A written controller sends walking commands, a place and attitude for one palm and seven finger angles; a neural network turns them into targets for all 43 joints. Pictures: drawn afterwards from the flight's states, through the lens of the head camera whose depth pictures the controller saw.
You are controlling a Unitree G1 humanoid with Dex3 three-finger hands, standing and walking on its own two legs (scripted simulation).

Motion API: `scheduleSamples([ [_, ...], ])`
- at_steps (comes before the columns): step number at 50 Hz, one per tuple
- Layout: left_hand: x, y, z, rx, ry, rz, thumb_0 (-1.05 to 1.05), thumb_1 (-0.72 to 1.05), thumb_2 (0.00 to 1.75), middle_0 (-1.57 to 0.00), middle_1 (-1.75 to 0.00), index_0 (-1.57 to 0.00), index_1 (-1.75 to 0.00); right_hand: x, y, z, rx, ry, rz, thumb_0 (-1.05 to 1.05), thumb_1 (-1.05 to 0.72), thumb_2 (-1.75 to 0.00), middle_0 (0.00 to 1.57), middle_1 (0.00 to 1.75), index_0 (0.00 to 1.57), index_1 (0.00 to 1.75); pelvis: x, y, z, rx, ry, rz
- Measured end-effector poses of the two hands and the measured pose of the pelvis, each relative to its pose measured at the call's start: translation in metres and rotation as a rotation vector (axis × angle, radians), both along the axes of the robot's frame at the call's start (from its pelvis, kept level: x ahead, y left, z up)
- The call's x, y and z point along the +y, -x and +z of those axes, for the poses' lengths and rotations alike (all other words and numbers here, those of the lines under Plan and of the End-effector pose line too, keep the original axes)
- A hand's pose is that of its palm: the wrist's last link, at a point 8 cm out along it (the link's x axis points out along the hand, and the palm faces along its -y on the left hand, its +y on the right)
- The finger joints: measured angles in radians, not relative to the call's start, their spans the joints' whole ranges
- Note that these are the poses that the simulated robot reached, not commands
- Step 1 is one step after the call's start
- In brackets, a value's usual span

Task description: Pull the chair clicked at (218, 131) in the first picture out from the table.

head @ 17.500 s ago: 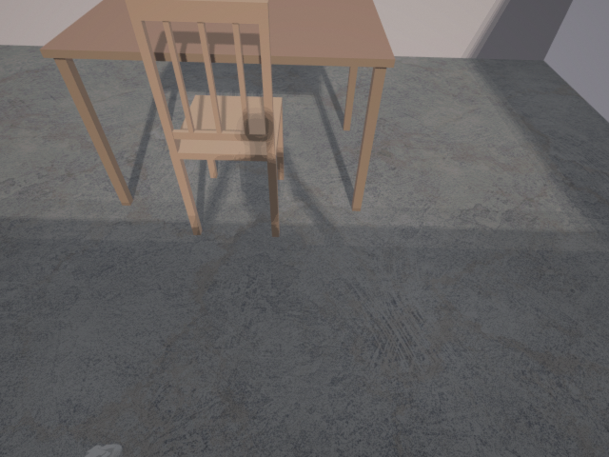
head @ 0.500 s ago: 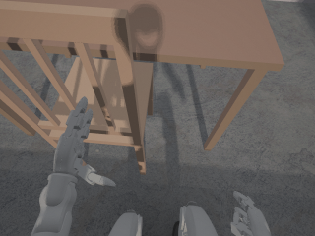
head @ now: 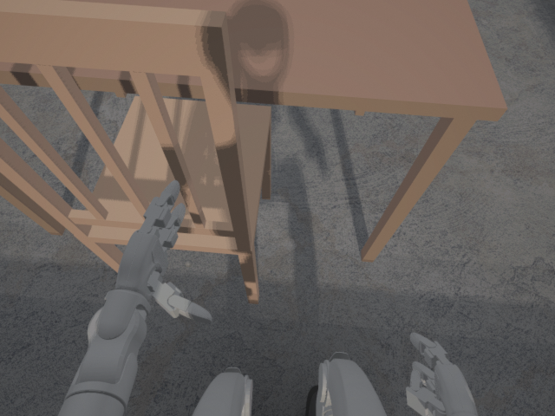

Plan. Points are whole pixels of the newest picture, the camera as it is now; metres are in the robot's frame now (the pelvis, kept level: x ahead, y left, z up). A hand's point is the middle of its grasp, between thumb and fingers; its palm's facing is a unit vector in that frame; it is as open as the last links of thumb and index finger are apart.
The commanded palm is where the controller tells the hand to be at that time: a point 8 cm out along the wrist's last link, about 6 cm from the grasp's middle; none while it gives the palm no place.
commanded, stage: push the fingers through the gap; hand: left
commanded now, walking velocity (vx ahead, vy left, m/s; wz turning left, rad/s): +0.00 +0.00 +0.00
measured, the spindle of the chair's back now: (115, 163) +0.46 +0.26 +0.05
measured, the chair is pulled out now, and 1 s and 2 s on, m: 0.00 0.00 0.00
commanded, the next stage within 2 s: hook a spindle and tug to test in 1.36 s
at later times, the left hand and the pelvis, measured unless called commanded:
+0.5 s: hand (190, 229) +0.37 +0.14 +0.03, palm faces -0.10 -1.00 -0.02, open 17.0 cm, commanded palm +0.35 +0.20 +0.03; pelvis +0.00 +0.00 +0.00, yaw +0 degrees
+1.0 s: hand (198, 196) +0.43 +0.14 +0.02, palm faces -0.08 -1.00 -0.05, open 16.9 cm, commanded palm +0.40 +0.19 +0.02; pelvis +0.00 +0.00 +0.00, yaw -1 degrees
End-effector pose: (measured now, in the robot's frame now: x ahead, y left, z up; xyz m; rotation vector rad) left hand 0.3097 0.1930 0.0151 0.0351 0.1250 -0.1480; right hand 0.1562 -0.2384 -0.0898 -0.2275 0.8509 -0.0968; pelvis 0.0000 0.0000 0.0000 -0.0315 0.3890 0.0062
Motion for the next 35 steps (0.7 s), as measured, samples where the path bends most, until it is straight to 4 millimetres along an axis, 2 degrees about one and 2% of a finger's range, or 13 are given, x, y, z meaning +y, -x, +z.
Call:
scheduleSamples([
  [4,-0.009,-0.001,0.007,-0.025,0.019,-0.009,-0.02,-0.5,0.3,-0.06,-0.08,-0.06,-0.08,-0.004,0.006,0.005,0.002,0.016,-0.03,0.01,-0.9,-0.89,0.2,0.3,0.2,0.3,0.0,-0.003,0.004,0.0,-0.004,-0.01],
  [10,0.008,-0.008,0.015,-0.119,-0.006,0.091,-0.02,-0.5,0.3,-0.06,-0.09,-0.09,-0.1,-0.009,0.015,0.001,0.039,0.027,-0.022,0.01,-0.9,-0.89,0.2,0.3,0.2,0.3,-0.002,-0.003,0.002,0.002,-0.007,-0.009],
  [14,0.015,-0.019,0.014,-0.13,-0.018,0.086,-0.02,-0.5,0.3,-0.06,-0.08,-0.08,-0.09,-0.011,0.019,-0.005,0.063,0.032,-0.017,0.01,-0.9,-0.89,0.2,0.3,0.2,0.3,-0.003,0.0,-0.001,0.006,-0.002,-0.004],
  [22,0.002,-0.035,0.013,-0.091,0.018,0.036,-0.02,-0.5,0.3,-0.06,-0.08,-0.05,-0.08,-0.011,0.026,-0.006,0.079,0.031,-0.046,0.01,-0.9,-0.89,0.2,0.3,0.2,0.3,0.0,0.001,0.002,0.012,-0.004,-0.008],
  [35,0.003,-0.066,0.01,-0.111,-0.006,0.057,-0.02,-0.5,0.3,-0.06,-0.08,-0.06,-0.08,-0.012,0.044,-0.013,0.143,0.038,-0.062,0.01,-0.9,-0.89,0.2,0.3,0.2,0.3,0.002,0.004,-0.002,0.029,-0.007,-0.013],
])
